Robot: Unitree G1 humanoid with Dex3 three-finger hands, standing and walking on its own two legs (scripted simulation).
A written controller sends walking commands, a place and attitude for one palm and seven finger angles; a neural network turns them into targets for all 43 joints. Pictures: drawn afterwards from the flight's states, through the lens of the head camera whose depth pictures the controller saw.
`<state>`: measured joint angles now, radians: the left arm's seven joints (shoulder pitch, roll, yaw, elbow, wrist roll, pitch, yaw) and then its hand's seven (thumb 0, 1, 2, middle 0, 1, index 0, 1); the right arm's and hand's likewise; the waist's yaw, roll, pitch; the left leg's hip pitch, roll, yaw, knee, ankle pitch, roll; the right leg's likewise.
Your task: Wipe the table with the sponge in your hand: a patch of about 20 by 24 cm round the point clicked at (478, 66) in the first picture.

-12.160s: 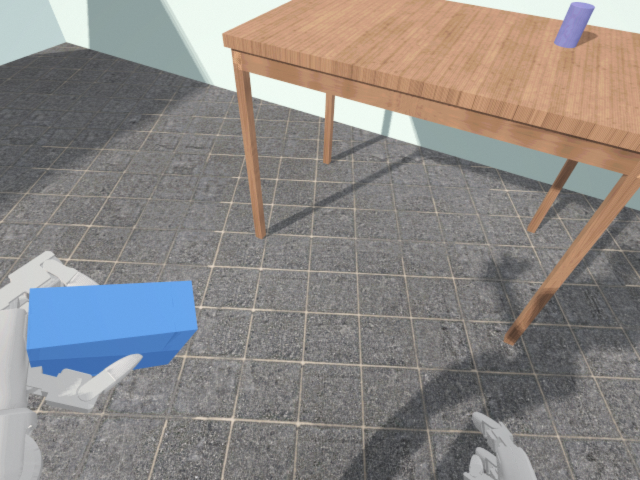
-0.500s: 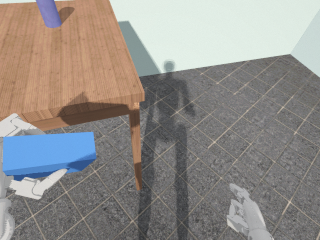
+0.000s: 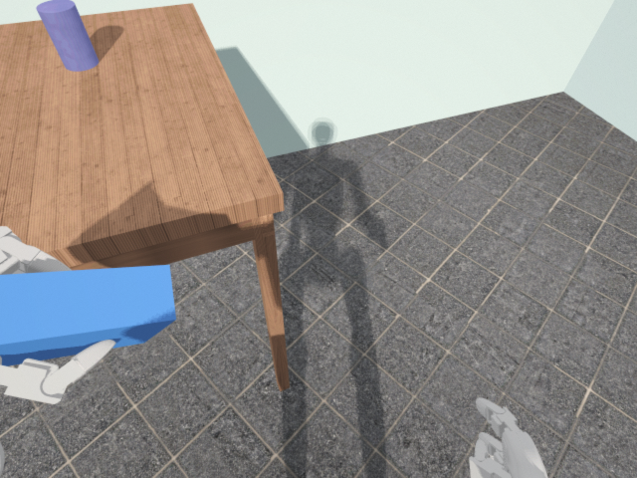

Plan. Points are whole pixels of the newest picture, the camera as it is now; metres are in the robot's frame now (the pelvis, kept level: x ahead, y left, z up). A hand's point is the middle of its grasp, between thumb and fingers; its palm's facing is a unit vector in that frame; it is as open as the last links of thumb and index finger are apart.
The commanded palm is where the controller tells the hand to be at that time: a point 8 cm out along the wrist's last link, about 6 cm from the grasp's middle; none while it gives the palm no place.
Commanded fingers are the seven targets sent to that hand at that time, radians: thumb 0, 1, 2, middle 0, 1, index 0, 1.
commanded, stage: shuffle to correct the standing spot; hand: left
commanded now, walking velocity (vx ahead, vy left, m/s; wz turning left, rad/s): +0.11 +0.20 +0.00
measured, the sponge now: (108, 314) +0.24 +0.21 +0.16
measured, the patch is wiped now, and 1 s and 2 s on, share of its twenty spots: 0.00 0.00 0.00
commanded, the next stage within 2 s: come to a stop and stand still in 1.04 s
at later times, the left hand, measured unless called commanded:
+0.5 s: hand (9, 282) +0.24 +0.28 +0.19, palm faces +0.34 -0.82 -0.45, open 9.3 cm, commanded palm +0.19 +0.33 +0.20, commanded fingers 0.00 0.10 1.30 -1.20 -1.60 -1.20 -1.60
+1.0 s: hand out of the picture +0.28 +0.41 +0.20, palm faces +0.38 -0.81 -0.45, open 9.3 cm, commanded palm +0.23 +0.46 +0.20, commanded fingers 0.00 0.10 1.30 -1.20 -1.60 -1.20 -1.60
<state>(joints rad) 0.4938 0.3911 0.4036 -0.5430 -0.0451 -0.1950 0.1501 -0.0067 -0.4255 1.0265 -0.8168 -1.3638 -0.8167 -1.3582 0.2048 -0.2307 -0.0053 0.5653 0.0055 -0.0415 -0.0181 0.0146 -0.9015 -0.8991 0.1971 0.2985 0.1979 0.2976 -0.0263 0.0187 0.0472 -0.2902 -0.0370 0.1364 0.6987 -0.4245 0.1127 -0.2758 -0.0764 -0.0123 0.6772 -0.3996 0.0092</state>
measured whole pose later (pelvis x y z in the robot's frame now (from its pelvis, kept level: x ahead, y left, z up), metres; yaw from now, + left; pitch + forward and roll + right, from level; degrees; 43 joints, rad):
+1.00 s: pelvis +0.07 +0.18 +0.01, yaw -1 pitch -1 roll +1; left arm 0.51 0.39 0.39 -0.60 -0.03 -0.21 0.16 -0.01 -0.43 1.03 -0.82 -1.36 -0.82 -1.36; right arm 0.16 -0.19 0.02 0.60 0.01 -0.05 0.00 0.01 -0.90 -0.90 0.20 0.30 0.20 0.30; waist 0.01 -0.01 0.07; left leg -0.40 0.02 0.03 0.80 -0.38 -0.01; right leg -0.25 -0.11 -0.04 0.64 -0.37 0.05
